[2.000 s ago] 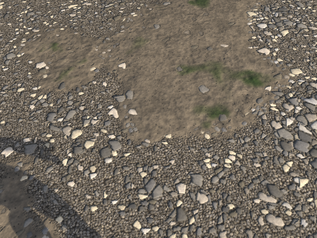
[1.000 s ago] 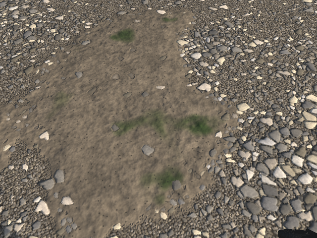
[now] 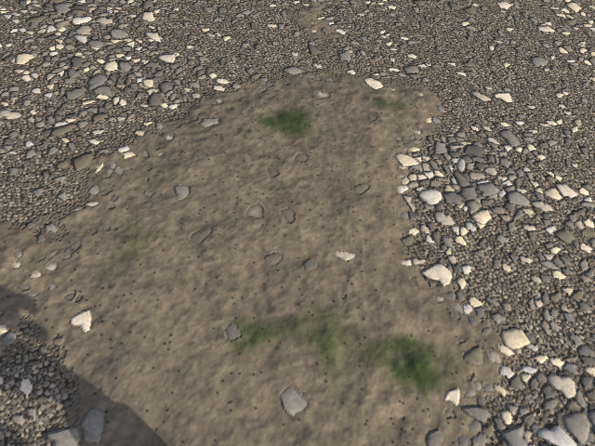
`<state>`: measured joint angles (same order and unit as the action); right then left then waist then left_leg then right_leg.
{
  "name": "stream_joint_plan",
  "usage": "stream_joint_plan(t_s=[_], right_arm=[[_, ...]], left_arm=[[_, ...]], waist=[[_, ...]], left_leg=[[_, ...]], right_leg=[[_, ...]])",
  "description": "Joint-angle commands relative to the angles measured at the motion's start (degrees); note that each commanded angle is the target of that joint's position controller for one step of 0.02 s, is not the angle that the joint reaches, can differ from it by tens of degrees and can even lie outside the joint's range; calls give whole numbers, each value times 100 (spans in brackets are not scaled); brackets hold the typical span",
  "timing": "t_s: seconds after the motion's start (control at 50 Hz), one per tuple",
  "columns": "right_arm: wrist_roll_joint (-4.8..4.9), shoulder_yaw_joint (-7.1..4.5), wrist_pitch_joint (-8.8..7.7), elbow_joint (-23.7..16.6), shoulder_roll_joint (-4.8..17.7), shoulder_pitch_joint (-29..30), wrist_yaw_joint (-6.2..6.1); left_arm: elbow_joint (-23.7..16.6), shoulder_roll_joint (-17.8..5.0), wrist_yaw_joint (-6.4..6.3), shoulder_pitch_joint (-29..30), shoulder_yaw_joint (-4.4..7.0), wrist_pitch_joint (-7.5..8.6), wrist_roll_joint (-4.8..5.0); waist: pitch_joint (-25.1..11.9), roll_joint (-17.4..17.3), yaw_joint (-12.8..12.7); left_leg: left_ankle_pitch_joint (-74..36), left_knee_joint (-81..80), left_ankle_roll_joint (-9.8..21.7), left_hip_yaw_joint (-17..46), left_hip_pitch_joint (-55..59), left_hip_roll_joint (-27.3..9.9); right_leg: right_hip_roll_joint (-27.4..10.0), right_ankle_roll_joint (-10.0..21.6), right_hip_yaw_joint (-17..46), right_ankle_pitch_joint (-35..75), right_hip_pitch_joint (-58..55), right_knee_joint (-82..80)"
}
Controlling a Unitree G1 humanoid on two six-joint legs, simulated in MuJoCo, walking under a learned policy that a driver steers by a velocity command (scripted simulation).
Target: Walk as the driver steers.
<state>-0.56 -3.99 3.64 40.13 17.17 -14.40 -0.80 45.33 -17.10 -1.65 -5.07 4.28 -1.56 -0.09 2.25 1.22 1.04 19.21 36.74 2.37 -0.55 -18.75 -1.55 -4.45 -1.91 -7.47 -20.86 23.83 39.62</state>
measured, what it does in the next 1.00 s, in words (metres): walks ahead: right foot, then right foot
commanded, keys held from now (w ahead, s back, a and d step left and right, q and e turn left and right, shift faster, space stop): q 0.02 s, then no key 0.22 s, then e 0.14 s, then w+e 0.42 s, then w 0.10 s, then w+q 0.10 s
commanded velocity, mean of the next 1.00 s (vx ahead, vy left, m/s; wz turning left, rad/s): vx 0.21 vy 0.00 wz -0.13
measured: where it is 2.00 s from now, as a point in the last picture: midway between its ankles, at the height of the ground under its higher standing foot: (371, 397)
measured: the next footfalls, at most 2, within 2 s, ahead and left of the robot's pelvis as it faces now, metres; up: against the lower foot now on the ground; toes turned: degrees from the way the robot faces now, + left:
right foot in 0.36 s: +0.06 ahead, -0.14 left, +0.00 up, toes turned +5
right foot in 0.98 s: +0.30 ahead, -0.23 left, +0.00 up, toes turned -16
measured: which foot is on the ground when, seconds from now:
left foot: down 0.00-0.98, up 1.00-1.00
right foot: up 0.00-0.34, down 0.36-0.56, up 0.58-0.96, down 0.98-1.00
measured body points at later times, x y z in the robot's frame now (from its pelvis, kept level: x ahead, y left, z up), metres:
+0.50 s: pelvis +0.02 +0.00 +0.01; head +0.03 -0.01 +0.46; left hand +0.11 +0.28 -0.11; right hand +0.18 -0.25 -0.10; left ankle +0.01 +0.10 -0.72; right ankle +0.02 -0.14 -0.73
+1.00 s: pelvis +0.19 -0.10 -0.01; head +0.23 -0.11 +0.44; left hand +0.48 +0.07 -0.08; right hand +0.08 -0.36 -0.14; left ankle +0.02 +0.10 -0.70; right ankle +0.27 -0.22 -0.73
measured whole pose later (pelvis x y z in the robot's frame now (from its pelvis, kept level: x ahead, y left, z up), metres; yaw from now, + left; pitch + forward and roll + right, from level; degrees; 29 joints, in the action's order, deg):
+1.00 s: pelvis +0.19 -0.10 -0.01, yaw -13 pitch +2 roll +1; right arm 1.4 -3.9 -3.4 51.8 16.0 -25.4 -0.3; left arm 38.6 -15.0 2.7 1.0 2.5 2.6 0.8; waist 3.3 0.5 4.5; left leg 28.8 35.2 -2.4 -7.6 1.0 -6.5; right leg -0.6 5.1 -3.0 -7.7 28.7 35.0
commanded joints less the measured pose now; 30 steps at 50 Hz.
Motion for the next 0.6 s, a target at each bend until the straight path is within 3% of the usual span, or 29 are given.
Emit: stream_joint_plan(t_s=[0.02,0.04,0.06,0.08,0.14,0.2,0.24,0.28,0.32,0.34,0.36,0.38,0.4,0.42,0.46,0.48,0.52,0.54,0.56,0.58,0.6], right_arm=[[-224,-340,-294,-424,1384,-222,-46],[-97,-304,-369,-489,1192,193,-54],[11,-222,-395,-537,930,414,-66],[33,-141,-406,-543,757,477,-92],[-13,-45,-412,-491,562,319,-125],[-6,-60,-371,-407,630,240,-144],[-28,-79,-330,-361,714,263,-115],[-56,9,-325,-270,488,380,-62],[-16,71,-341,-119,372,520,-15],[5,62,-370,-9,402,394,-2],[-47,40,-414,17,473,291,-12],[-132,-5,-458,-12,562,83,-11],[-180,11,-468,-36,476,225,-51],[-148,-10,-452,-85,489,550,-96],[-5,-42,-424,-170,348,744,-124],[56,-36,-469,-229,257,752,-97],[113,-73,-662,-188,205,530,-27],[112,-118,-755,-99,268,254,-4],[80,-209,-825,33,504,-184,-7],[42,-312,-869,220,824,-781,-1],[-21,-344,-895,267,940,-814,29]], left_arm=[[-632,-577,-44,629,196,73,4],[-438,-586,-75,290,228,43,17],[-285,-638,-111,107,259,25,-40],[-221,-620,-113,24,267,24,-68],[-193,-452,-77,-2,210,62,28],[-213,-292,-22,194,102,79,33],[-197,-331,23,179,75,86,50],[-81,-338,68,-21,45,89,71],[45,-253,111,-256,1,117,57],[50,-338,126,-269,-4,136,8],[-8,-660,109,-256,42,153,-43],[-47,-1139,81,-165,143,146,-3],[7,-1027,91,-139,147,132,110],[9,-864,99,-174,125,131,138],[81,-809,77,-469,115,175,130],[83,-843,68,-545,122,224,128],[-13,-838,22,-361,125,273,180],[-142,-738,9,-110,100,272,204],[-337,-507,4,222,39,285,214],[-530,-187,9,424,-37,331,241],[-671,-378,14,483,4,380,216]], waist=[[-194,-1293,118],[-249,-1017,-113],[-384,-936,-158],[-496,-944,-198],[-710,-844,-160],[-659,-939,11],[-589,-1007,89],[-601,-958,79],[-504,-808,-105],[-425,-669,-140],[-483,-415,-37],[-531,279,288],[-661,657,218],[-550,680,68],[-114,883,-37],[127,1087,-30],[216,1153,159],[137,920,345],[91,301,561],[-68,-752,699],[211,-1092,607]], left_leg=[[-1375,-2240,1449,2657,556,-1699],[-1238,-2117,1089,2182,626,-1406],[-1403,-2015,890,1924,745,-1272],[-1874,-1933,850,1703,731,-1149],[-2554,-1795,898,1418,1125,-1012],[-2384,-1714,919,1429,1356,-988],[-2239,-1695,1023,1523,1161,-1025],[-2151,-1674,1048,1495,983,-1049],[-2014,-1536,873,1343,751,-920],[-1835,-1491,659,1258,671,-779],[-1477,-1288,393,1128,636,-550],[-1063,-1008,167,737,593,-100],[-483,-897,-71,255,771,249],[81,-629,-160,0,798,380],[963,-209,-94,-97,302,480],[957,-161,-40,-39,129,499],[584,-543,98,171,486,357],[540,-958,192,364,1104,172],[931,-1508,356,958,1822,-328],[1731,-2374,718,2402,2629,-1243],[1697,-2752,1165,3567,2572,-2151]], right_leg=[[403,2,1026,-1068,1502,2321],[320,34,1071,-553,1467,2373],[291,-2,1059,-239,1428,2411],[308,-63,1014,-12,1211,2577],[314,-189,1007,302,981,2192],[244,-261,1001,308,617,970],[252,-259,924,67,153,452],[195,-228,850,68,-379,-96],[247,-131,717,891,-1038,-1222],[240,-39,788,1613,-1316,-1796],[-43,88,1175,2505,-1511,-1708],[-318,366,1496,3297,-1445,-1351],[-313,678,1681,2163,-1113,-1509],[-300,821,1927,843,-817,-1760],[-462,1072,2610,-1616,-470,-2266],[-589,1184,3037,-2205,-380,-2498],[-578,1190,3281,-2194,-132,-2545],[-349,1019,3035,-1930,277,-2284],[65,697,2445,-1478,985,-1442],[647,384,1567,-865,1819,166],[485,380,1574,-1052,2499,1243]])
Keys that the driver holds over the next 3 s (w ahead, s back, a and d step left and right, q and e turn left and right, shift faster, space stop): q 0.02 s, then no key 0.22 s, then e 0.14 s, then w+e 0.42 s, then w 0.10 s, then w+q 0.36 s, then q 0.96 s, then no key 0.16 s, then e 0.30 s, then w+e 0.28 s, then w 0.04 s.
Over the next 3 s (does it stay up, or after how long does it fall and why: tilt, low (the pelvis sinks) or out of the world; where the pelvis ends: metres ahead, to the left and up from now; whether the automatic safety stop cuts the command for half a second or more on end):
stays up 0.60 -0.21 0.02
